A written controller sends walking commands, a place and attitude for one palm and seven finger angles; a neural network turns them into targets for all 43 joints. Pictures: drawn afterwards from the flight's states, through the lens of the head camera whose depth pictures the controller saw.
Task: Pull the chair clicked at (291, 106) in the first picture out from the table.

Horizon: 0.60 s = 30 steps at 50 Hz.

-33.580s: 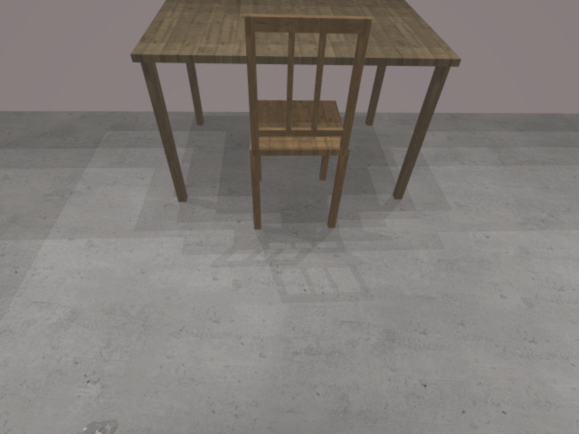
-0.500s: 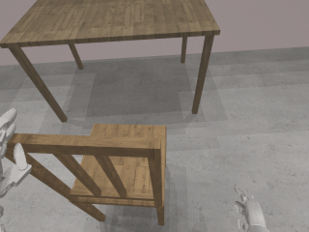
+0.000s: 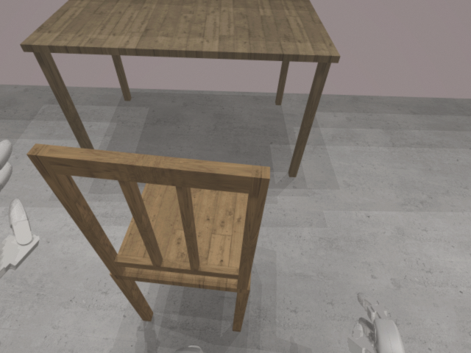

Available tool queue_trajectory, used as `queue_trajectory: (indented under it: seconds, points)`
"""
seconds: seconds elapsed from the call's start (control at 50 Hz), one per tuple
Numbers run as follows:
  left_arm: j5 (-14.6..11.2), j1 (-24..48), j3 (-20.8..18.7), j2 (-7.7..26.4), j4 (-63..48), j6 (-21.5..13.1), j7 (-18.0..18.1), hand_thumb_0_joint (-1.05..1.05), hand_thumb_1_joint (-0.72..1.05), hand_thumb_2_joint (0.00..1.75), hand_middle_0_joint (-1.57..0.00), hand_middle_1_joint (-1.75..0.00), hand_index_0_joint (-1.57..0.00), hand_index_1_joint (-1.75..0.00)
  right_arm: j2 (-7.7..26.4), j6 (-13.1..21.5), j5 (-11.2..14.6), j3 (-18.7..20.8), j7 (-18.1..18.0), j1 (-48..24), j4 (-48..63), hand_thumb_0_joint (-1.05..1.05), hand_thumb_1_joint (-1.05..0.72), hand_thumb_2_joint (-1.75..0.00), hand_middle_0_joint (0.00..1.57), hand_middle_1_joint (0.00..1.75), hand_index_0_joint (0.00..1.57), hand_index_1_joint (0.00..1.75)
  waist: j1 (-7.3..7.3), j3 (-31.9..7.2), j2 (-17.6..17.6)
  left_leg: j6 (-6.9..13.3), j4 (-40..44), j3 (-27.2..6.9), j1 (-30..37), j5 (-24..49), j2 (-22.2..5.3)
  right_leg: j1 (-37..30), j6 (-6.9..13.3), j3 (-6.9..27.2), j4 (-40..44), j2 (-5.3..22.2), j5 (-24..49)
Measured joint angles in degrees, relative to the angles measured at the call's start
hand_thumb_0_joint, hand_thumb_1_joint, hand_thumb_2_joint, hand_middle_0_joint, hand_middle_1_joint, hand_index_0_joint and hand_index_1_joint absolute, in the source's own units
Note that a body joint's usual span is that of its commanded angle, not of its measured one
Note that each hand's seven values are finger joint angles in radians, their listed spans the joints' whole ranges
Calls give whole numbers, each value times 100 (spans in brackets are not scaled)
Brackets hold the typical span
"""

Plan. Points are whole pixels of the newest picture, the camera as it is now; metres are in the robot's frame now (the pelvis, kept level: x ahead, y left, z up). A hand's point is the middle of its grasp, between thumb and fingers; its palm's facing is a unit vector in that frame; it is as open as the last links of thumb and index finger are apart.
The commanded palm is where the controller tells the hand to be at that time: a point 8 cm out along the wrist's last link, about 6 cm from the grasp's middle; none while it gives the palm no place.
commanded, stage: step back with the hand held close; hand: left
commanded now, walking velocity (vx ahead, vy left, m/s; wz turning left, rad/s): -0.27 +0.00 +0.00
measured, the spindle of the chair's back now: (145, 228) +0.36 +0.21 -0.05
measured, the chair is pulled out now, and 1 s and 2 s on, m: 0.60 0.60 0.60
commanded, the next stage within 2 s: stop stepping back and stand still in 0.40 s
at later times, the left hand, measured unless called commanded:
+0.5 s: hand (8, 298) +0.14 +0.24 +0.18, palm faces +0.32 -0.82 -0.48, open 7.4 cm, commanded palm +0.06 +0.30 +0.19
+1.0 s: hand out of the picture +0.03 +0.24 +0.19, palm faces +0.42 -0.79 -0.44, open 7.4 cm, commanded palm -0.03 +0.29 +0.19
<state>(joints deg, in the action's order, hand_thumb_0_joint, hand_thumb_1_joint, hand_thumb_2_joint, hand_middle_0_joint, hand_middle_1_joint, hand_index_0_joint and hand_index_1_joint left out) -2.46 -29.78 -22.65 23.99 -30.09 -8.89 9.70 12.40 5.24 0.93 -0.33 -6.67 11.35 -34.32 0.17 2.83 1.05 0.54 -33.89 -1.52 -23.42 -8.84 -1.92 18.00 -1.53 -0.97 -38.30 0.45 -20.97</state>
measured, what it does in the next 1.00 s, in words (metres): walks backwards: right foot, then left foot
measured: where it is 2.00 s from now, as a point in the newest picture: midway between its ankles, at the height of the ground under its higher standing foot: outside the picture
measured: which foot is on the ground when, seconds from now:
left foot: down 0.00-0.16, up 0.18-0.30, down 0.32-0.60, up 0.62-0.80, down 0.82-1.00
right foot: up 0.00-0.08, down 0.10-0.34, up 0.36-0.58, down 0.60-1.00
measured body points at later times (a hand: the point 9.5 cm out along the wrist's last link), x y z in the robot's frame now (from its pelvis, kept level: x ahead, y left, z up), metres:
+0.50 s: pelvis -0.09 +0.00 +0.01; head -0.04 +0.02 +0.46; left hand +0.12 +0.28 +0.20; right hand +0.10 -0.22 -0.06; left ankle -0.03 +0.12 -0.73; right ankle -0.08 -0.13 -0.69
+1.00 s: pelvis -0.16 -0.01 +0.01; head -0.18 +0.00 +0.46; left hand +0.00 +0.28 +0.21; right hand -0.04 -0.27 -0.07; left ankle -0.17 +0.10 -0.73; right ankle -0.11 -0.14 -0.72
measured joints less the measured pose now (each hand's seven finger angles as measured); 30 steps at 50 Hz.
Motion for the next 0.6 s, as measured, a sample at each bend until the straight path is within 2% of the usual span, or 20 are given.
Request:
queue_trajectory:
  seconds: [0.06, 0.1, 0.14, 0.18, 0.22, 0.26, 0.28, 0.32, 0.34, 0.4, 0.46, 0.52, 0.6]
  points:
    - [10, 67, -220, 167, 9, -119, -2, 2, 89, 90, -21, -30, -21, -31, -110, 158, 14, -14, 65, 104, 109, 1, -90, -90, 20, 30, 20, 30, 92, -61, 26, 24, 117, -75, -188, 128, -24, -166, 76, -96, -90, -116, -171]
    - [-36, -77, -416, 282, -121, -213, -6, 2, 89, 90, -21, -30, -21, -31, -168, 255, -5, -57, 134, 100, 137, 1, -90, -90, 20, 30, 20, 30, 39, -100, -50, -22, 149, 8, -339, 297, -6, -424, 133, -132, 400, -100, -125]
    - [-66, -161, -437, 205, -174, -324, -55, 2, 89, 90, -21, -30, -21, -30, -137, 305, -39, -56, 179, -28, 53, 1, -90, -90, 20, 30, 20, 30, -2, 37, 134, -65, 114, -32, -413, 329, -124, -460, 152, -171, 639, -224, 241]
    - [-94, -253, -333, 159, -198, -393, -112, 2, 89, 90, -21, -30, -21, -30, -119, 305, -57, -39, 210, -82, -68, 1, -90, -90, 20, 30, 20, 30, -42, 110, 226, -93, 6, -85, -457, -120, -122, -468, 146, -180, 754, -254, 389]
    - [-100, -335, -190, 110, -224, -420, -136, 2, 89, 90, -21, -30, -21, -31, -115, 278, -38, -2, 247, -63, -211, 1, -90, -90, 20, 30, 20, 30, -140, 66, 117, -154, -783, -63, -497, -689, 56, -414, 135, -61, 748, -142, 422]
    - [-64, -364, -90, 20, -163, -417, -142, 2, 89, 90, -21, -30, -21, -31, -119, 207, -63, 30, 250, -28, -368, 1, -90, -90, 20, 30, 20, 30, -157, -84, -48, -159, -1303, 24, -333, -1004, 224, -367, 101, 51, 814, 11, 470]
    - [-41, -348, -80, -12, -120, -404, -134, 1, 89, 90, -21, -30, -21, -31, -120, 173, -68, 28, 231, -15, -401, 1, -90, -90, 20, 30, 20, 30, -127, -153, -121, -148, -1145, 73, -132, -1007, 251, -332, 66, 77, 846, 78, 503]
    - [-3, -245, -128, -10, -56, -386, -92, 1, 89, 90, -21, -30, -21, -31, -71, 151, -62, 17, 167, -14, -328, 1, -90, -90, 20, 30, 20, 30, -25, -210, -136, -68, -160, 116, 397, -218, 153, -162, -9, 38, 724, 110, 501]
    - [19, -122, -179, 42, -11, -380, -71, 1, 89, 90, -21, -30, -21, -31, -80, 158, -68, 57, 147, -86, -306, 1, -90, -90, 20, 30, 20, 30, 30, -154, -173, -23, 103, 119, 483, -384, 175, 11, -28, 28, 501, 143, 471]
    - [6, 187, -304, 165, 161, -357, -71, 1, 89, 90, -21, -30, -21, -31, -257, 201, -115, 128, 219, -405, -299, 1, -90, -90, 20, 30, 20, 30, -6, 216, -440, 34, 274, 284, 538, -514, 244, 513, 36, 265, -608, 115, -317]
    - [-35, 97, -254, 141, -70, -229, -104, 2, 89, 90, -21, -30, -21, -30, -351, 346, -167, 95, 327, -480, -197, 1, -90, -90, 20, 30, 20, 30, 49, 357, -352, -2, 473, 250, 544, -256, 65, 626, 38, 87, -952, -35, -518]
    - [-46, -163, -200, 196, -544, -275, -149, 2, 89, 90, -21, -30, -21, -30, -389, 430, -147, 62, 411, -410, -99, 1, -90, -90, 20, 30, 20, 30, 42, 351, -254, -86, 598, 204, 488, -56, -95, 356, 101, -124, -427, -27, -121]
    - [-98, -633, -460, 477, -818, -396, -166, 2, 89, 90, -21, -30, -21, -31, -373, 337, -43, 6, 415, -259, 55, 1, -90, -90, 20, 30, 20, 30, -22, 174, -191, -215, 286, 224, 177, -57, -200, -320, 74, -241, 844, 126, 507]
